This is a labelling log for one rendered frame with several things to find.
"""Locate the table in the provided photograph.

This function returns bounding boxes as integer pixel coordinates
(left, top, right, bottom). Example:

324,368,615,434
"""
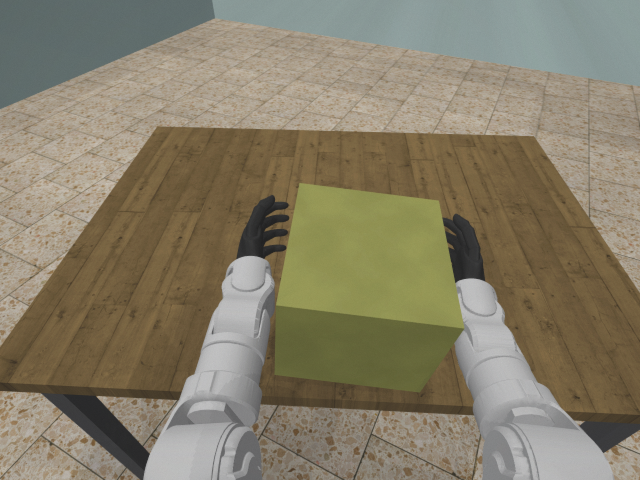
0,126,640,480

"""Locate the robot right upper arm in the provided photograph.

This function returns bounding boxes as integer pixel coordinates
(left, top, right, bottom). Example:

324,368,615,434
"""
482,422,613,480

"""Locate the robot right hand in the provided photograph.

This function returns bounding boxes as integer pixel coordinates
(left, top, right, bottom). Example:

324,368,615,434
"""
442,214,485,283

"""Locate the left robot forearm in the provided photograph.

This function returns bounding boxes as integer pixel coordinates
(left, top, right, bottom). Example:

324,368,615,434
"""
143,256,275,480

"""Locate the right robot forearm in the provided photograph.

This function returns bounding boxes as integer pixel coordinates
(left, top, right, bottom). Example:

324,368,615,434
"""
454,278,615,480

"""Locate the carton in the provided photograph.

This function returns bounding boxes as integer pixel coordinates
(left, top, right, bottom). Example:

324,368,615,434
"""
275,183,465,392

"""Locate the robot left upper arm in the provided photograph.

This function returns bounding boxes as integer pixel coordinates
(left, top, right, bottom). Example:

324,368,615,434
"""
145,422,262,480

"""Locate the robot left hand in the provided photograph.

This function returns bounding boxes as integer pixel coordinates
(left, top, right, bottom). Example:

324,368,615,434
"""
236,195,289,259

